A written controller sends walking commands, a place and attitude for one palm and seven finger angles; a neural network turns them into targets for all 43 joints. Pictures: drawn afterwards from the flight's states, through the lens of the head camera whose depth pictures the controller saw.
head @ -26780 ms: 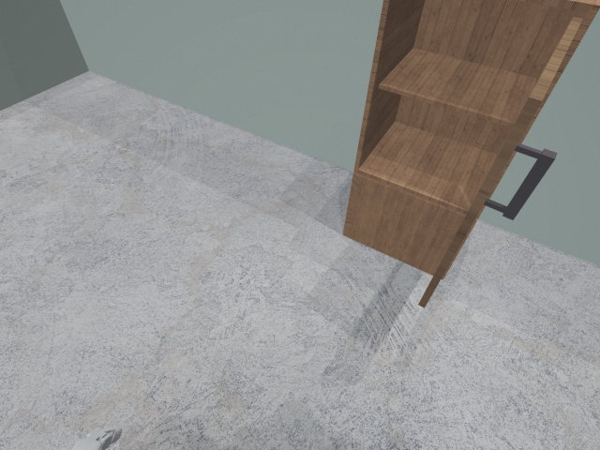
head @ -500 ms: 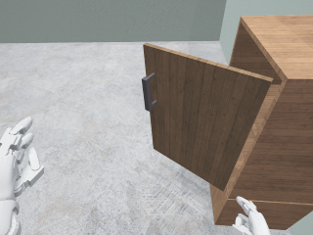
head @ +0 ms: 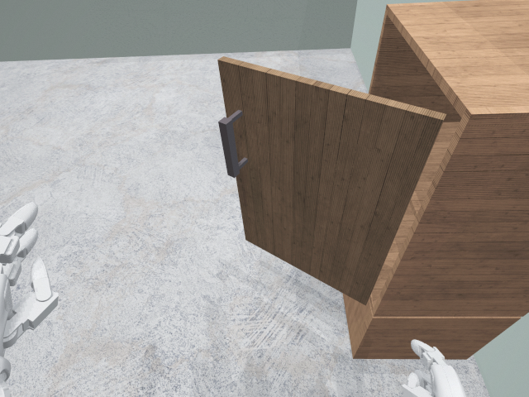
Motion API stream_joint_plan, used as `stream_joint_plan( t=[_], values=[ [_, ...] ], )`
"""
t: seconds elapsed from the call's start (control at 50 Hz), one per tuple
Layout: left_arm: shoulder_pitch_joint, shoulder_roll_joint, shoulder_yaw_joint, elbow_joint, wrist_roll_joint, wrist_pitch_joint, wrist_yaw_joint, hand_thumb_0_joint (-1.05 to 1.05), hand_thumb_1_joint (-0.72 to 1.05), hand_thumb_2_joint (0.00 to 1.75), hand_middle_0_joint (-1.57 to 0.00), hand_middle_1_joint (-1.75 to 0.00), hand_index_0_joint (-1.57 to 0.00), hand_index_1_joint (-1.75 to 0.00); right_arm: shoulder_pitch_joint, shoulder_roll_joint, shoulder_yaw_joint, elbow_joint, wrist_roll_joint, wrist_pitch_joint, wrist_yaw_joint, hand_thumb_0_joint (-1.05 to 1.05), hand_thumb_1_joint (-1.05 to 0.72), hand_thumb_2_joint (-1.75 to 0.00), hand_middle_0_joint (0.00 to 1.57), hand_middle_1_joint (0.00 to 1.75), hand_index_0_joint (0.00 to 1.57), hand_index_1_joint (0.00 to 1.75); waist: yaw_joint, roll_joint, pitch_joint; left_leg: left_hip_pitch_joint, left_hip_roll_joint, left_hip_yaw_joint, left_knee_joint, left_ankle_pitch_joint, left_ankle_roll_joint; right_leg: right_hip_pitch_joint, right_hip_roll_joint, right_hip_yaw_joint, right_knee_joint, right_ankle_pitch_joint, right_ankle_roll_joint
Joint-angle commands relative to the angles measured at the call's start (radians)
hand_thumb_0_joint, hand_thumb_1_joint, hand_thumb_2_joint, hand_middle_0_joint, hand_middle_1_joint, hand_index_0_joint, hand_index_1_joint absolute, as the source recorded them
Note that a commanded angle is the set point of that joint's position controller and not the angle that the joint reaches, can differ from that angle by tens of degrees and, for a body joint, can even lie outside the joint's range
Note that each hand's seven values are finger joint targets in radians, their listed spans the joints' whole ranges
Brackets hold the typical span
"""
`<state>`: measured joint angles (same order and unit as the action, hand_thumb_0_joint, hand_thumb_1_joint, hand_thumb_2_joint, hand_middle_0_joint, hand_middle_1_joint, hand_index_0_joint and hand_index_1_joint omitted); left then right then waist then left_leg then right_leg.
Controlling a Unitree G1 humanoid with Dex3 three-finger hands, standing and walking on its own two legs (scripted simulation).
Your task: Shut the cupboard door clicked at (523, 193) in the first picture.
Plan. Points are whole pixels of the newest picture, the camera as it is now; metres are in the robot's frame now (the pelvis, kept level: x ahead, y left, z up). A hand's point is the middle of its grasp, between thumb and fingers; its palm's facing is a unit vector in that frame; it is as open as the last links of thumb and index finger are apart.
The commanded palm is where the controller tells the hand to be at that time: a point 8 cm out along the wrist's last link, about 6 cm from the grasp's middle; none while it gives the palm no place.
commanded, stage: step back with the hand held close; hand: left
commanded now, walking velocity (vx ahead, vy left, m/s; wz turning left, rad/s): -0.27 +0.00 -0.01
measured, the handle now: (235, 144) +0.61 +0.12 +0.05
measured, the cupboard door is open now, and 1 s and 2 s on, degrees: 57 57 57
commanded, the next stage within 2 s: stop stepping back and stand still in 1.22 s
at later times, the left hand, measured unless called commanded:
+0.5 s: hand out of the picture +0.14 +0.29 +0.15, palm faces +0.42 -0.78 -0.47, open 7.4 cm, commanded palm +0.07 +0.32 +0.18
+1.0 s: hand out of the picture +0.06 +0.29 +0.16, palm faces +0.46 -0.77 -0.45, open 7.4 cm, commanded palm -0.01 +0.33 +0.18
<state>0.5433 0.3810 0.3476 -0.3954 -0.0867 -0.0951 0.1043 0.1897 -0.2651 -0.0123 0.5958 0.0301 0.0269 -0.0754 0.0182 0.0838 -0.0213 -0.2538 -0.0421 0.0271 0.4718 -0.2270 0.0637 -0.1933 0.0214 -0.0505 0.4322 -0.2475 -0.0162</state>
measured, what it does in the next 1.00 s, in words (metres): shifts its weight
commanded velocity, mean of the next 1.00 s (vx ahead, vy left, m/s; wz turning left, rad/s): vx -0.33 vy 0.00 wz -0.03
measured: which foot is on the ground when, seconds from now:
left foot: down 0.00-1.00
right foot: down 0.00-1.00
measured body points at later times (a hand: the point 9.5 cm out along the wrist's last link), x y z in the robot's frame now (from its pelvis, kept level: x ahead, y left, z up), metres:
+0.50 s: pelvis -0.06 +0.02 -0.02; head -0.06 +0.04 +0.43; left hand +0.11 +0.33 +0.17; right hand +0.11 -0.23 -0.09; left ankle +0.01 +0.08 -0.74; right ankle -0.02 -0.11 -0.74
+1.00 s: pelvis -0.13 +0.02 -0.02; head -0.12 +0.06 +0.42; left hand +0.03 +0.33 +0.19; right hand +0.03 -0.23 -0.10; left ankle +0.00 +0.09 -0.73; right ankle -0.03 -0.11 -0.74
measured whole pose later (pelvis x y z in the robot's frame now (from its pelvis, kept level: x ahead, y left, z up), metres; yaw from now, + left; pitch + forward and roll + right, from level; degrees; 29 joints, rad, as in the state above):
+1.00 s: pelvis -0.13 +0.02 -0.02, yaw +5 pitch +0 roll -2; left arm 0.52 0.47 0.45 -0.58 -0.02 -0.25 0.16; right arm 0.23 -0.22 -0.02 0.61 0.00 -0.01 -0.06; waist -0.04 -0.05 0.01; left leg -0.54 -0.03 0.07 0.69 -0.32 0.03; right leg -0.45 0.01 -0.01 0.62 -0.19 0.01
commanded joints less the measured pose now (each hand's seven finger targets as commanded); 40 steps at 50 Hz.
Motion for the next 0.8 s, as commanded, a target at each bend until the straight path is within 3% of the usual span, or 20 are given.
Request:
stream_joint_plan(
  t=[0.0, 0.02, 0.1, 0.12, 0.2, 0.22, 0.28, 0.3, 0.34, 0.38, 0.4, 0.48, 0.5, 0.52, 0.6, 0.62, 0.68, 0.7, 0.74, 0.78],
  values=[
    [-0.051, 0.279, 0.199, -0.263, -0.003, -0.082, 0.041, 0.0, 0.9, 0.9, -0.2, -0.3, -0.2, -0.3, -0.12, -0.098, -0.04, -0.178, -0.003, -0.038, -0.024, 0.0, -0.9, -0.9, 0.2, 0.3, 0.2, 0.3, -0.001, -0.047, -0.171, 0.046, 0.115, -0.106, -0.03, 0.322, 0.0, 0.036, -0.111, 0.092, 0.015, 0.357, 0.028],
    [-0.047, 0.253, 0.176, -0.277, -0.004, -0.084, 0.04, 0.0, 0.9, 0.9, -0.2, -0.3, -0.2, -0.3, -0.116, -0.091, -0.039, -0.185, 0.001, -0.035, -0.025, 0.0, -0.9, -0.9, 0.2, 0.3, 0.2, 0.3, -0.004, -0.051, -0.182, 0.039, 0.122, -0.111, -0.03, 0.34, 0.0, 0.048, -0.107, 0.089, 0.033, 0.365, 0.026],
    [-0.002, 0.28, 0.223, -0.251, -0.005, -0.085, 0.047, 0.0, 0.9, 0.9, -0.2, -0.3, -0.2, -0.3, -0.108, -0.101, -0.053, -0.19, -0.002, -0.025, -0.029, 0.0, -0.9, -0.9, 0.2, 0.3, 0.2, 0.3, -0.001, -0.048, -0.19, -0.012, 0.142, -0.125, -0.04, 0.344, 0.001, 0.06, -0.092, 0.093, 0.067, 0.357, 0.027],
    [0.007, 0.247, 0.193, -0.252, -0.005, -0.087, 0.044, 0.0, 0.9, 0.9, -0.2, -0.3, -0.2, -0.3, -0.107, -0.095, -0.049, -0.196, 0.0, -0.024, -0.028, 0.0, -0.9, -0.9, 0.2, 0.3, 0.2, 0.3, -0.006, -0.05, -0.179, -0.034, 0.146, -0.13, -0.044, 0.325, 0.0, 0.06, -0.091, 0.095, 0.072, 0.34, 0.023],
    [0.022, 0.256, 0.21, -0.222, 0.001, -0.094, 0.047, 0.0, 0.9, 0.9, -0.2, -0.3, -0.2, -0.3, -0.108, -0.11, -0.054, -0.193, -0.005, -0.029, -0.027, 0.0, -0.9, -0.9, 0.2, 0.3, 0.2, 0.3, -0.003, -0.028, -0.138, -0.158, 0.17, -0.165, -0.097, 0.144, 0.013, 0.072, -0.073, 0.104, 0.083, 0.215, 0.025],
    [0.015, 0.225, 0.176, -0.228, 0.002, -0.096, 0.044, 0.0, 0.9, 0.9, -0.2, -0.3, -0.2, -0.3, -0.107, -0.105, -0.047, -0.198, -0.004, -0.03, -0.026, 0.0, -0.9, -0.9, 0.2, 0.3, 0.2, 0.3, -0.008, -0.026, -0.117, -0.195, 0.173, -0.171, -0.109, 0.092, 0.014, 0.075, -0.07, 0.103, 0.087, 0.185, 0.023],
    [-0.018, 0.228, 0.183, -0.222, 0.017, -0.109, 0.049, 0.0, 0.9, 0.9, -0.2, -0.3, -0.2, -0.3, -0.101, -0.115, -0.048, -0.201, -0.004, -0.038, -0.029, 0.0, -0.9, -0.9, 0.2, 0.3, 0.2, 0.3, -0.014, -0.019, -0.072, -0.345, 0.187, -0.201, -0.161, -0.18, 0.035, 0.121, -0.054, 0.114, 0.112, 0.096, 0.026],
    [-0.023, 0.259, 0.215, -0.228, 0.025, -0.117, 0.052, 0.0, 0.9, 0.9, -0.2, -0.3, -0.2, -0.3, -0.107, -0.121, -0.05, -0.198, -0.009, -0.045, -0.03, 0.0, -0.9, -0.9, 0.2, 0.3, 0.2, 0.3, -0.01, -0.007, -0.065, -0.394, 0.191, -0.211, -0.176, -0.248, 0.042, 0.151, -0.05, 0.118, 0.117, 0.088, 0.027],
    [-0.051, 0.238, 0.195, -0.251, 0.034, -0.13, 0.051, 0.0, 0.9, 0.9, -0.2, -0.3, -0.2, -0.3, -0.099, -0.119, -0.046, -0.205, -0.009, -0.052, -0.03, 0.0, -0.9, -0.9, 0.2, 0.3, 0.2, 0.3, -0.016, -0.003, -0.058, -0.452, 0.196, -0.227, -0.19, -0.342, 0.05, 0.17, -0.043, 0.121, 0.141, 0.054, 0.027],
    [-0.076, 0.237, 0.198, -0.277, 0.044, -0.142, 0.054, 0.0, 0.9, 0.9, -0.2, -0.3, -0.2, -0.3, -0.089, -0.122, -0.048, -0.205, -0.011, -0.062, -0.031, 0.0, -0.9, -0.9, 0.2, 0.3, 0.2, 0.3, -0.017, 0.019, -0.061, -0.497, 0.207, -0.247, -0.205, -0.407, 0.059, 0.197, -0.027, 0.114, 0.175, 0.036, 0.028],
    [-0.094, 0.266, 0.224, -0.304, 0.053, -0.149, 0.055, 0.0, 0.9, 0.9, -0.2, -0.3, -0.2, -0.3, -0.093, -0.129, -0.049, -0.201, -0.017, -0.07, -0.031, 0.0, -0.9, -0.9, 0.2, 0.3, 0.2, 0.3, -0.014, 0.045, -0.066, -0.517, 0.219, -0.262, -0.223, -0.435, 0.064, 0.216, -0.015, 0.11, 0.196, 0.029, 0.031],
    [-0.111, 0.244, 0.218, -0.347, 0.061, -0.168, 0.055, 0.0, 0.9, 0.9, -0.2, -0.3, -0.2, -0.3, -0.078, -0.125, -0.051, -0.197, -0.024, -0.094, -0.03, 0.0, -0.9, -0.9, 0.2, 0.3, 0.2, 0.3, -0.015, 0.093, -0.083, -0.566, 0.245, -0.287, -0.243, -0.5, 0.073, 0.255, 0.015, 0.096, 0.28, 0.032, 0.033],
    [-0.087, 0.283, 0.261, -0.33, 0.065, -0.172, 0.058, 0.0, 0.9, 0.9, -0.2, -0.3, -0.2, -0.3, -0.077, -0.126, -0.054, -0.191, -0.028, -0.102, -0.028, 0.0, -0.9, -0.9, 0.2, 0.3, 0.2, 0.3, -0.011, 0.068, -0.087, -0.551, 0.244, -0.297, -0.232, -0.476, 0.073, 0.246, 0.018, 0.105, 0.266, 0.046, 0.031],
    [-0.084, 0.239, 0.225, -0.338, 0.061, -0.176, 0.054, 0.0, 0.9, 0.9, -0.2, -0.3, -0.2, -0.3, -0.074, -0.117, -0.05, -0.191, -0.026, -0.104, -0.025, 0.0, -0.9, -0.9, 0.2, 0.3, 0.2, 0.3, -0.016, 0.06, -0.093, -0.55, 0.236, -0.288, -0.218, -0.473, 0.067, 0.244, 0.016, 0.109, 0.268, 0.05, 0.027],
    [-0.054, 0.245, 0.254, -0.302, 0.063, -0.191, 0.052, 0.0, 0.9, 0.9, -0.2, -0.3, -0.2, -0.3, -0.062, -0.124, -0.059, -0.173, -0.03, -0.11, -0.015, 0.0, -0.9, -0.9, 0.2, 0.3, 0.2, 0.3, -0.018, 0.027, -0.085, -0.569, 0.222, -0.26, -0.165, -0.458, 0.058, 0.22, 0.002, 0.153, 0.264, 0.07, 0.014],
    [-0.074, 0.217, 0.224, -0.304, 0.061, -0.193, 0.049, 0.0, 0.9, 0.9, -0.2, -0.3, -0.2, -0.3, -0.068, -0.118, -0.056, -0.173, -0.028, -0.109, -0.014, 0.0, -0.9, -0.9, 0.2, 0.3, 0.2, 0.3, -0.022, 0.026, -0.072, -0.581, 0.222, -0.254, -0.158, -0.47, 0.056, 0.204, -0.003, 0.161, 0.269, 0.05, 0.01],
    [-0.11, 0.221, 0.229, -0.286, 0.069, -0.199, 0.051, 0.0, 0.9, 0.9, -0.2, -0.3, -0.2, -0.3, -0.067, -0.122, -0.063, -0.165, -0.03, -0.111, -0.014, 0.0, -0.9, -0.9, 0.2, 0.3, 0.2, 0.3, -0.021, 0.014, -0.057, -0.623, 0.228, -0.249, -0.147, -0.548, 0.058, 0.181, -0.002, 0.186, 0.275, -0.058, 0.004],
    [-0.112, 0.25, 0.256, -0.277, 0.073, -0.2, 0.054, 0.0, 0.9, 0.9, -0.2, -0.3, -0.2, -0.3, -0.067, -0.124, -0.065, -0.157, -0.036, -0.112, -0.013, 0.0, -0.9, -0.9, 0.2, 0.3, 0.2, 0.3, -0.019, 0.004, -0.047, -0.633, 0.231, -0.251, -0.142, -0.549, 0.055, 0.171, -0.009, 0.198, 0.265, -0.09, -0.003],
    [-0.127, 0.237, 0.235, -0.297, 0.07, -0.203, 0.055, 0.0, 0.9, 0.9, -0.2, -0.3, -0.2, -0.3, -0.072, -0.107, -0.062, -0.162, -0.032, -0.11, -0.011, 0.0, -0.9, -0.9, 0.2, 0.3, 0.2, 0.3, -0.021, -0.058, -0.052, -0.572, 0.198, -0.215, -0.063, -0.5, 0.037, 0.083, -0.05, 0.261, 0.2, -0.119, -0.023],
    [-0.114, 0.249, 0.237, -0.311, 0.068, -0.206, 0.061, 0.0, 0.9, 0.9, -0.2, -0.3, -0.2, -0.3, -0.062, -0.093, -0.06, -0.161, -0.033, -0.107, -0.002, 0.0, -0.9, -0.9, 0.2, 0.3, 0.2, 0.3, -0.027, -0.106, -0.053, -0.452, 0.141, -0.161, 0.069, -0.427, 0.004, -0.077, -0.133, 0.364, 0.06, -0.216, -0.059]
  ],
)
